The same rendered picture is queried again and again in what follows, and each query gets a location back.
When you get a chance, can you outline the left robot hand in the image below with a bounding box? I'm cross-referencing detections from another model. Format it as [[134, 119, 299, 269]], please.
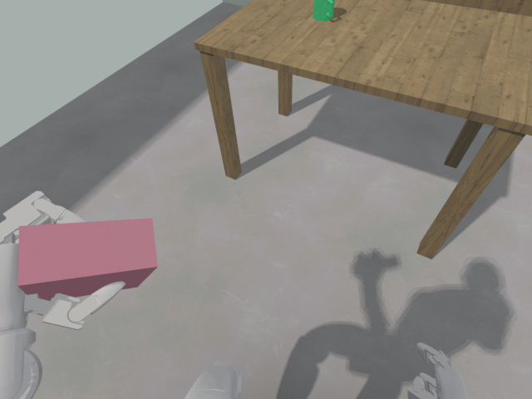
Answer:
[[0, 191, 126, 331]]

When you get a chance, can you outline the robot left thigh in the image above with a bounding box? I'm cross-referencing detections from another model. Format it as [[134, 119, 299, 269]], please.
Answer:
[[185, 366, 244, 399]]

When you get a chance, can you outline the sponge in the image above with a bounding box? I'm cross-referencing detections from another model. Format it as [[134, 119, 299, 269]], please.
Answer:
[[18, 218, 158, 301]]

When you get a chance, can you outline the left robot forearm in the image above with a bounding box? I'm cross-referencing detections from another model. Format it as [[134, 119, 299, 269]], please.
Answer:
[[0, 328, 42, 399]]

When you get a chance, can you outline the table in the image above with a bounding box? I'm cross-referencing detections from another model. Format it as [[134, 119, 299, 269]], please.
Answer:
[[194, 0, 532, 259]]

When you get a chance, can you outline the right robot hand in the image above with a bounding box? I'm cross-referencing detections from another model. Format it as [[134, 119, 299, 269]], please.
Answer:
[[407, 342, 471, 399]]

